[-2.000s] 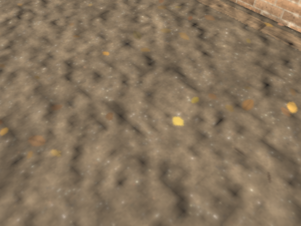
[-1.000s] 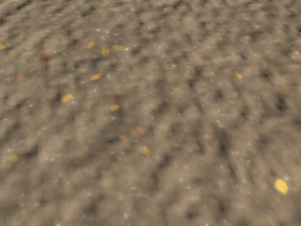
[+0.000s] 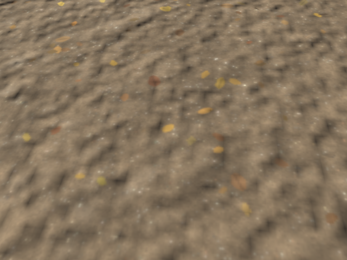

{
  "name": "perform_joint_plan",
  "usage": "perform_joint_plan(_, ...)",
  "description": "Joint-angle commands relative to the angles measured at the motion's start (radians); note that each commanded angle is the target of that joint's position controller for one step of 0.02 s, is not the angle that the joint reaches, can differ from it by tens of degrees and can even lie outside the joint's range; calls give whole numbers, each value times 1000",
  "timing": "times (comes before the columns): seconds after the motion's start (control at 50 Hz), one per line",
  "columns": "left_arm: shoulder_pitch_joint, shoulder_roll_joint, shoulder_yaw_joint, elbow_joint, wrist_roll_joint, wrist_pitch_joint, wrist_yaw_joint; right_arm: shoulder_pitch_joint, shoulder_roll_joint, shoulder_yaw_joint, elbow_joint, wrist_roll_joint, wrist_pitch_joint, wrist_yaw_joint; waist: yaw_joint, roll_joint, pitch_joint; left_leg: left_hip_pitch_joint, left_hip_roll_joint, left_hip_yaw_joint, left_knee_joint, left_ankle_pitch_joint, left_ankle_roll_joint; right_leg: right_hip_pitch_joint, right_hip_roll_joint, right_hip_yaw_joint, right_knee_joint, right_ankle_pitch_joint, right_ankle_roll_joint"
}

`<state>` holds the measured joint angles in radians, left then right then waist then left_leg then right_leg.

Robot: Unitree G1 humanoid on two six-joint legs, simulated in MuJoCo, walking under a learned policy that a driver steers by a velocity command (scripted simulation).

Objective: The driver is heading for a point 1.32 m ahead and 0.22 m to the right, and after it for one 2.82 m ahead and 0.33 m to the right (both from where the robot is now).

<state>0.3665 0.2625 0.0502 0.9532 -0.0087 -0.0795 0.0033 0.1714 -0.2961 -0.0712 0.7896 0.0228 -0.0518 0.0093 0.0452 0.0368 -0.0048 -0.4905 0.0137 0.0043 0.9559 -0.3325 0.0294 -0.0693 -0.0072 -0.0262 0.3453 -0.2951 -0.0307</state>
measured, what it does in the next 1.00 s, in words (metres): walks ahead: left foot, then right foot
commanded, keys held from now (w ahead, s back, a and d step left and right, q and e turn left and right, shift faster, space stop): w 1.00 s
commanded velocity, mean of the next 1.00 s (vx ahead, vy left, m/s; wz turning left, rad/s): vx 0.47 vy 0.00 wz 0.01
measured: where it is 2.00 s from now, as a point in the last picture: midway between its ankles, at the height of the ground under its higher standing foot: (192, 146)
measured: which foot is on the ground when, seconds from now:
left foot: up 0.00-0.24, down 0.26-0.84, up 0.86-1.00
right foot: down 0.00-0.28, up 0.30-0.80, down 0.82-1.00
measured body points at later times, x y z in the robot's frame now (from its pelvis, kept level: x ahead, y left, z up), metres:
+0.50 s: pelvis +0.24 +0.08 +0.00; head +0.27 +0.09 +0.45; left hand +0.37 +0.36 -0.12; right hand +0.31 -0.19 -0.12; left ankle +0.26 +0.16 -0.75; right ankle +0.28 -0.08 -0.67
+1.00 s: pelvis +0.54 +0.01 +0.00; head +0.56 +0.00 +0.44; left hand +0.63 +0.29 -0.12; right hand +0.63 -0.26 -0.13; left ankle +0.51 +0.18 -0.66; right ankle +0.58 -0.07 -0.75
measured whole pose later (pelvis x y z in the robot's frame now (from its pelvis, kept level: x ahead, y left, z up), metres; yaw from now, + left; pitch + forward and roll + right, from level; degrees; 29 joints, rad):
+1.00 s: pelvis +0.54 +0.01 +0.00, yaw +0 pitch +1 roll +0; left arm 0.24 0.26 0.05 0.83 0.01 -0.09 -0.03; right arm 0.24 -0.30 -0.05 0.87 0.02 -0.08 0.00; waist 0.02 0.04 0.04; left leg -0.51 0.09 -0.03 1.13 -0.31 0.03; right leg -0.26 0.05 -0.07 0.39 -0.14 -0.07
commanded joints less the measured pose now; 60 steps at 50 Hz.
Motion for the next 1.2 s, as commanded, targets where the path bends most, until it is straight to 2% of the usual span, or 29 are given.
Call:
perform_joint_plan(0.02,1,134,22,-51,3,-11,4,-174,-42,-9,-108,-7,-31,16,25,-144,93,-315,66,-6,-59,140,-29,151,-234,232,-228,113,-157)
perform_joint_plan(0.08,16,165,27,-57,3,-2,9,-233,-2,11,-126,-3,-32,28,46,-147,100,-172,43,35,-242,260,-48,46,-192,122,-235,209,-141)
perform_joint_plan(0.18,62,196,38,-41,-17,5,7,-280,-42,10,-154,7,-33,42,39,-164,140,-75,28,32,-395,285,-10,57,-255,111,-225,250,-134)
perform_joint_plan(0.22,45,213,45,-42,-19,11,8,-217,-80,-5,-144,5,-35,42,-16,-175,101,21,5,42,-419,249,26,99,-274,95,-144,472,-116)
perform_joint_plan(0.26,34,197,40,-47,-11,21,12,55,-148,-46,-60,5,-30,27,-156,-150,-73,383,-44,78,-429,238,80,26,-205,14,182,750,-68)
perform_joint_plan(0.28,44,150,19,-73,13,22,15,239,-211,-66,-22,-3,-22,12,-221,-27,-216,686,137,-135,-405,164,136,-196,-154,-10,507,479,-31)
perform_joint_plan(0.3,161,3,-18,-95,-1,1,10,272,-283,-70,-2,-19,-22,20,-128,291,-365,896,364,-676,-601,-179,288,-504,46,44,844,-229,18)
perform_joint_plan(0.32,74,123,9,-95,-31,-23,4,230,-181,-42,-11,-12,-31,24,-161,199,-286,820,356,-756,-714,-273,259,-609,9,164,966,-264,3)
perform_joint_plan(0.34,-16,170,25,-128,-50,-36,-1,153,-141,-27,-16,-11,-37,23,-142,151,-139,701,333,-606,-716,-196,220,-679,-40,135,987,-182,-19)
perform_joint_plan(0.36,-57,160,22,-135,-40,-42,3,88,-122,-20,-25,-13,-41,24,-112,53,-77,570,296,-485,-725,-53,203,-642,-92,114,947,-87,-26)
perform_joint_plan(0.4,-47,136,28,-129,-16,-30,5,14,-77,-9,-29,-33,-50,26,-46,49,-31,398,225,-327,-767,116,188,-543,-151,119,861,21,-24)
perform_joint_plan(0.44,-30,103,24,-125,-13,-7,4,10,-72,-9,-15,-27,-62,25,-22,48,-18,336,209,-264,-818,175,207,-507,-163,109,810,44,-10)
perform_joint_plan(0.5,-121,97,22,-163,1,12,7,42,-98,-14,13,-23,-69,13,-27,9,46,307,205,-195,-865,236,223,-595,-172,98,681,135,28)
perform_joint_plan(0.6,-296,69,6,-216,4,-6,-10,118,-129,-15,45,-14,-55,-6,-86,-2,80,336,159,-77,-874,302,182,-586,-126,45,353,398,47)
perform_joint_plan(0.7,-433,72,-3,-274,-8,-18,-39,218,-144,-18,96,-4,-30,-11,-131,1,102,498,215,-72,-808,338,171,-606,-88,35,198,382,20)
perform_joint_plan(0.74,-434,89,1,-287,-9,-22,-51,221,-155,-23,105,-1,-17,-15,-112,17,89,570,246,-81,-756,420,154,-593,-74,36,166,303,-7)
perform_joint_plan(0.78,-348,126,17,-272,-8,-23,-52,198,-173,-28,103,-3,-7,-18,-56,51,27,606,242,-70,-645,678,131,-456,-28,1,154,223,-41)
perform_joint_plan(0.8,-213,160,38,-234,-7,-23,-47,179,-168,-25,99,-6,1,-20,20,47,-58,582,201,-33,-482,825,108,-273,7,-33,132,233,-70)
perform_joint_plan(0.82,-37,214,60,-189,-1,-20,-36,184,-137,-9,84,-17,3,-23,88,16,-194,431,152,1,-241,721,76,22,-61,34,179,261,-115)
perform_joint_plan(0.84,74,321,86,-167,19,-15,-31,311,-18,27,60,-22,-17,-12,50,-214,-360,9,-6,35,169,291,0,443,-329,495,152,101,-279)
perform_joint_plan(0.86,93,243,64,-160,6,-12,-35,286,-41,26,79,-11,-42,-7,70,-273,-422,-155,-74,-108,325,-235,-3,501,-392,782,-24,-11,-317)
perform_joint_plan(0.88,18,192,45,-169,1,-12,-33,192,-132,1,51,19,-58,0,68,-208,-255,-257,-9,-134,395,-200,15,384,-359,649,-47,-66,-260)
perform_joint_plan(0.9,-59,164,36,-185,3,-11,-30,122,-133,3,31,25,-65,-1,41,-140,-145,-259,48,-98,361,-108,25,229,-322,509,-67,-11,-229)
perform_joint_plan(0.92,-118,136,28,-190,8,-13,-32,88,-121,2,26,10,-63,-5,9,-84,-64,-227,88,-78,288,-33,21,82,-282,408,-102,74,-214)
perform_joint_plan(0.96,-167,106,20,-194,21,-24,-36,125,-95,-1,41,-5,-39,-10,-48,-117,-30,-109,131,-85,204,51,11,-66,-227,301,-165,168,-197)
perform_joint_plan(1.02,-147,133,27,-170,13,-39,-33,114,-60,5,36,-14,-14,-16,-67,-102,0,-123,143,-71,113,120,-21,-121,-214,210,-219,283,-218)
perform_joint_plan(1.08,-103,152,32,-145,9,-32,-17,10,-54,7,1,-23,-17,-15,-42,-85,30,-188,143,-63,-70,281,-45,-87,-195,144,-236,332,-205)
perform_joint_plan(1.14,-64,166,34,-127,2,-23,-7,-94,-30,18,-24,-19,-30,-3,-4,-87,52,-145,109,-26,-271,428,-45,-79,-163,79,-243,318,-174)
perform_joint_plan(1.2,-2,179,38,-94,-6,-12,-4,-185,-28,24,-52,-10,-37,10,32,-86,74,-143,84,-12,-375,452,-38,-5,-190,79,-225,297,-172)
